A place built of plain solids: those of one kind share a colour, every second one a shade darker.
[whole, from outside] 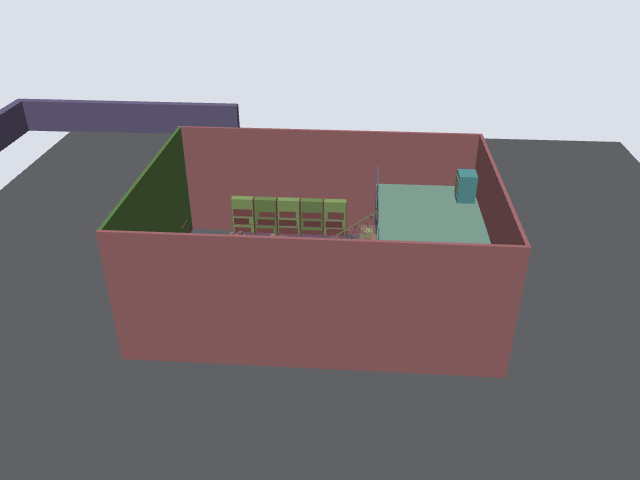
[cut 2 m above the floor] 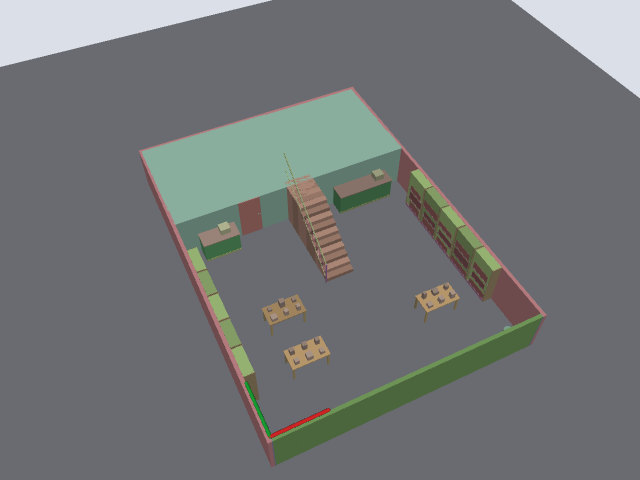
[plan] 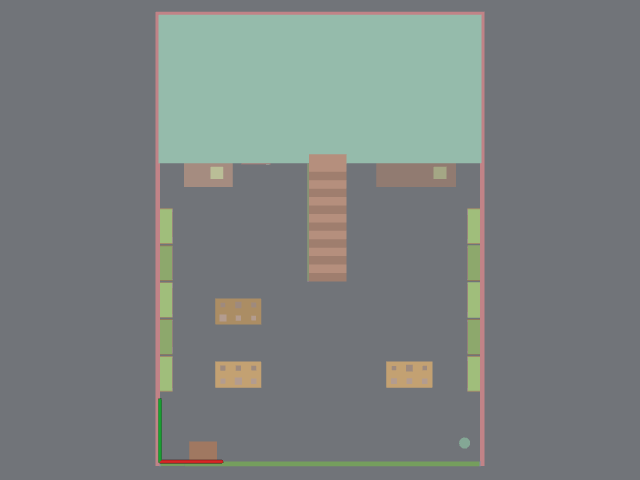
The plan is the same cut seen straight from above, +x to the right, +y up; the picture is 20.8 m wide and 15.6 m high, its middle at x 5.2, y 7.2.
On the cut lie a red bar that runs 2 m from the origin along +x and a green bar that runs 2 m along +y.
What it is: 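A pottery with its shop at street level behind a glazed front, one room two levels high, with a raised rear level reached by one straight flight, fitted out in the 1990s to 2020s; 10.4 x 14.5 m, 5.70 m high throughout; its front glazed onto the street; the raised level 2.98 m over the floor, over the rear 4.8 m, open to the hall behind a guard 1.0 m high along its edge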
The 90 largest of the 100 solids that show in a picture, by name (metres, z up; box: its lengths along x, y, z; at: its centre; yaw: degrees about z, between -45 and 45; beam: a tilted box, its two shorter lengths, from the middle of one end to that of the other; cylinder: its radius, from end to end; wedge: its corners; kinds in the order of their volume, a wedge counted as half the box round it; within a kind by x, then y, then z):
{
 "upper_1": {"box": [10.5, 4.83, 3.04], "at": [5.2, 12.11, 1.47]},
 "street_hedge_1": {"box": [0.6, 15.85, 2.25], "at": [-14.4, -8.07, 1.07]},
 "street_hedge_2": {"box": [39.8, 0.6, 2.25], "at": [5.2, -16.3, 1.07]},
 "wall_1": {"box": [0.15, 14.77, 5.75], "at": [-0.07, 7.24, 2.83]},
 "wall_2": {"box": [10.7, 0.15, 5.75], "at": [5.2, 14.54, 2.83]},
 "wall_3": {"box": [0.15, 14.77, 5.75], "at": [10.47, 7.24, 2.83]},
 "stair_step_1": {"box": [1.22, 0.55, 0.25], "at": [5.45, 6.13, 0.07]},
 "stair_step_2": {"box": [1.22, 0.55, 0.45], "at": [5.45, 6.4, 0.17]},
 "stair_step_3": {"box": [1.22, 0.55, 0.65], "at": [5.45, 6.68, 0.27]},
 "stair_step_4": {"box": [1.22, 0.55, 0.85], "at": [5.45, 6.95, 0.37]},
 "stair_step_5": {"box": [1.22, 0.55, 1.04], "at": [5.45, 7.22, 0.47]},
 "stair_step_6": {"box": [1.22, 0.55, 1.24], "at": [5.45, 7.5, 0.57]},
 "stair_step_7": {"box": [1.22, 0.55, 1.44], "at": [5.45, 7.77, 0.67]},
 "stair_step_8": {"box": [1.22, 0.55, 1.64], "at": [5.45, 8.05, 0.77]},
 "stair_step_9": {"box": [1.22, 0.55, 1.84], "at": [5.45, 8.32, 0.87]},
 "stair_step_10": {"box": [1.22, 0.55, 2.04], "at": [5.45, 8.59, 0.97]},
 "stair_step_11": {"box": [1.22, 0.55, 2.24], "at": [5.45, 8.87, 1.07]},
 "stair_step_12": {"box": [1.22, 0.55, 2.44], "at": [5.45, 9.14, 1.17]},
 "stair_step_13": {"box": [1.22, 0.55, 2.64], "at": [5.45, 9.42, 1.27]},
 "stair_step_14": {"box": [1.22, 0.57, 2.84], "at": [5.45, 9.7, 1.37]},
 "shelves_body_1": {"box": [0.4, 1.16, 2.1], "at": [0.2, 2.85, 1.0]},
 "shelves_body_2": {"box": [0.4, 1.16, 2.1], "at": [0.2, 4.05, 1.0]},
 "shelves_body_3": {"box": [0.4, 1.16, 2.1], "at": [0.2, 5.25, 1.0]},
 "shelves_body_4": {"box": [0.4, 1.16, 2.1], "at": [0.2, 6.45, 1.0]},
 "shelves_body_5": {"box": [0.4, 1.16, 2.1], "at": [0.2, 7.65, 1.0]},
 "shelves_body_6": {"box": [0.4, 1.16, 2.1], "at": [10.2, 2.85, 1.0]},
 "shelves_body_7": {"box": [0.4, 1.16, 2.1], "at": [10.2, 4.05, 1.0]},
 "shelves_body_8": {"box": [0.4, 1.16, 2.1], "at": [10.2, 5.25, 1.0]},
 "shelves_body_9": {"box": [0.4, 1.16, 2.1], "at": [10.2, 6.45, 1.0]},
 "shelves_body_10": {"box": [0.4, 1.16, 2.1], "at": [10.2, 7.65, 1.0]},
 "window_wall_1": {"box": [0.8, 0.15, 5.75], "at": [0.4, -0.07, 2.83]},
 "window_wall_2": {"box": [1.2, 0.15, 5.75], "at": [1.4, -0.07, 2.83]},
 "window_wall_3": {"box": [8.4, 0.15, 5.75], "at": [6.2, -0.07, 2.83]},
 "shelves_goods_1": {"box": [0.41, 0.79, 0.35], "at": [0.2, 2.78, 0.78]},
 "shelves_goods_2": {"box": [0.41, 0.85, 0.3], "at": [0.2, 2.82, 0.28]},
 "shelves_goods_3": {"box": [0.41, 1.0, 0.39], "at": [0.2, 2.87, 1.28]},
 "shelves_goods_4": {"box": [0.41, 0.89, 0.28], "at": [0.2, 3.98, 0.27]},
 "shelves_goods_5": {"box": [0.41, 0.9, 0.32], "at": [0.2, 4.07, 0.77]},
 "shelves_goods_6": {"box": [0.41, 0.84, 0.27], "at": [0.2, 4.14, 1.23]},
 "shelves_goods_7": {"box": [0.41, 0.91, 0.34], "at": [0.2, 5.2, 0.78]},
 "shelves_goods_8": {"box": [0.41, 0.84, 0.35], "at": [0.2, 5.21, 1.26]},
 "shelves_goods_9": {"box": [0.41, 1.0, 0.36], "at": [0.2, 5.23, 0.31]},
 "shelves_goods_10": {"box": [0.41, 1.02, 0.33], "at": [0.2, 6.44, 1.26]},
 "shelves_goods_11": {"box": [0.41, 1.05, 0.26], "at": [0.2, 6.45, 0.26]},
 "shelves_goods_12": {"box": [0.41, 0.91, 0.31], "at": [0.2, 6.48, 0.77]},
 "shelves_goods_13": {"box": [0.41, 0.87, 0.34], "at": [0.2, 7.6, 0.78]},
 "shelves_goods_14": {"box": [0.41, 0.95, 0.39], "at": [0.2, 7.68, 0.32]},
 "shelves_goods_15": {"box": [0.41, 0.82, 0.39], "at": [0.2, 7.69, 1.28]},
 "shelves_goods_16": {"box": [0.41, 0.96, 0.28], "at": [10.2, 2.8, 0.27]},
 "shelves_goods_17": {"box": [0.41, 0.8, 0.29], "at": [10.2, 2.84, 0.76]},
 "shelves_goods_18": {"box": [0.41, 0.87, 0.34], "at": [10.2, 2.85, 1.26]},
 "shelves_goods_19": {"box": [0.41, 0.97, 0.39], "at": [10.2, 4.04, 0.8]},
 "shelves_goods_20": {"box": [0.41, 1.05, 0.27], "at": [10.2, 4.05, 0.27]},
 "shelves_goods_21": {"box": [0.41, 0.93, 0.33], "at": [10.2, 4.08, 1.25]},
 "shelves_goods_22": {"box": [0.41, 0.93, 0.27], "at": [10.2, 5.21, 0.75]},
 "shelves_goods_23": {"box": [0.41, 0.8, 0.29], "at": [10.2, 5.32, 0.27]},
 "shelves_goods_24": {"box": [0.41, 0.91, 0.25], "at": [10.2, 5.32, 1.22]},
 "shelves_goods_25": {"box": [0.41, 0.9, 0.38], "at": [10.2, 6.4, 0.32]},
 "shelves_goods_26": {"box": [0.41, 0.85, 0.25], "at": [10.2, 6.4, 0.73]},
 "shelves_goods_27": {"box": [0.41, 1.02, 0.38], "at": [10.2, 6.44, 1.28]},
 "shelves_goods_28": {"box": [0.41, 0.75, 0.36], "at": [10.2, 7.57, 0.31]},
 "shelves_goods_29": {"box": [0.41, 0.91, 0.39], "at": [10.2, 7.58, 0.81]},
 "shelves_goods_30": {"box": [0.41, 0.78, 0.28], "at": [10.2, 7.63, 1.23]},
 "counter_1": {"box": [1.55, 0.7, 1.05], "at": [1.57, 9.33, 0.47]},
 "counter_2": {"box": [2.55, 0.7, 1.05], "at": [8.32, 9.33, 0.47]},
 "upper_kiln_1": {"box": [0.95, 0.85, 1.4], "at": [1.45, 13.88, 3.63]},
 "shelves_shelf_1": {"box": [0.41, 1.1, 0.18], "at": [0.21, 6.45, 0.04]},
 "shelves_shelf_2": {"box": [0.41, 1.1, 0.18], "at": [0.21, 7.65, 0.04]},
 "shelves_shelf_3": {"box": [0.41, 1.1, 0.18], "at": [10.19, 2.85, 0.04]},
 "shelves_shelf_4": {"box": [0.41, 1.1, 0.18], "at": [10.19, 4.05, 0.04]},
 "stair_guard_rail_1": {"wedge": [[4.79, 5.85, 1.1], [4.79, 5.85, 1.15], [4.79, 9.69, 3.89], [4.79, 9.69, 3.94], [4.84, 5.85, 1.1], [4.84, 5.85, 1.15], [4.84, 9.69, 3.89], [4.84, 9.69, 3.94]]},
 "top_1": {"box": [1.5, 0.85, 0.05], "at": [2.54, 2.83, 0.78]},
 "top_2": {"box": [1.5, 0.85, 0.05], "at": [2.54, 4.88, 0.78]},
 "top_3": {"box": [1.5, 0.85, 0.05], "at": [8.11, 2.83, 0.78]},
 "shelves_cheek_1": {"box": [0.41, 0.032, 2.1], "at": [0.21, 2.29, 1.0]},
 "shelves_cheek_2": {"box": [0.41, 0.032, 2.1], "at": [0.21, 3.42, 1.0]},
 "shelves_cheek_3": {"box": [0.41, 0.032, 2.1], "at": [0.21, 4.62, 1.0]},
 "shelves_cheek_4": {"box": [0.41, 0.032, 2.1], "at": [0.21, 5.82, 1.0]},
 "shelves_cheek_5": {"box": [0.41, 0.032, 2.1], "at": [10.19, 2.29, 1.0]},
 "shelves_cheek_6": {"box": [0.41, 0.032, 2.1], "at": [10.19, 4.68, 1.0]},
 "counter_top_1": {"box": [1.59, 0.78, 0.04], "at": [1.57, 9.31, 1.02]},
 "counter_top_2": {"box": [2.59, 0.78, 0.04], "at": [8.32, 9.31, 1.02]},
 "stair_guard_low_1": {"wedge": [[4.8, 5.85, 0.26], [4.8, 5.85, 0.29], [4.8, 9.69, 3.05], [4.8, 9.69, 3.08], [4.83, 5.85, 0.26], [4.83, 5.85, 0.29], [4.83, 9.69, 3.05], [4.83, 9.69, 3.08]]},
 "till_1": {"box": [0.42, 0.4, 0.28], "at": [1.85, 9.38, 1.18]},
 "till_2": {"box": [0.42, 0.4, 0.28], "at": [9.1, 9.38, 1.18]},
 "service_door_1": {"box": [0.95, 0.03, 2.1], "at": [3.12, 9.68, 1.0]},
 "plant_pot_1": {"cylinder": 0.18, "from": [9.9, 0.6, 0.0], "to": [9.9, 0.6, 0.38]},
 "door_mat_1": {"box": [0.9, 0.6, 0.07], "at": [1.4, 0.35, -0.02]},
 "upper_kiln_door_1": {"box": [0.7, 0.04, 0.9], "at": [1.45, 13.44, 3.69]},
 "pot_1": {"box": [0.21, 0.21, 0.33], "at": [2.54, 5.09, 0.96]}
}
